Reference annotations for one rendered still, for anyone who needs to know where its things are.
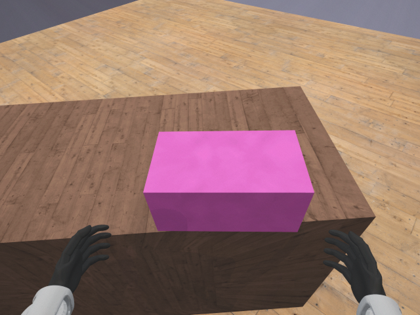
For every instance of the pedestal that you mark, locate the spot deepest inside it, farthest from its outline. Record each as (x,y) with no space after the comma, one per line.
(67,165)

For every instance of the robot right forearm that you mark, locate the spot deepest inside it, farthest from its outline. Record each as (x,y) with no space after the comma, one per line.
(378,305)

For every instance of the carton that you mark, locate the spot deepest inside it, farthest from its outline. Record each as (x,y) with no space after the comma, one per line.
(228,181)

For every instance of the robot left forearm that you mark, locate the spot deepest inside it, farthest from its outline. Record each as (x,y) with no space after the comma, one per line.
(51,300)

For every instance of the robot left hand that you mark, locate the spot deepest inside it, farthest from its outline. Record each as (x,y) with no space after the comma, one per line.
(74,260)

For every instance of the robot right hand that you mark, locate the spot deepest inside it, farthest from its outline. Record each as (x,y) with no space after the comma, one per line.
(361,270)

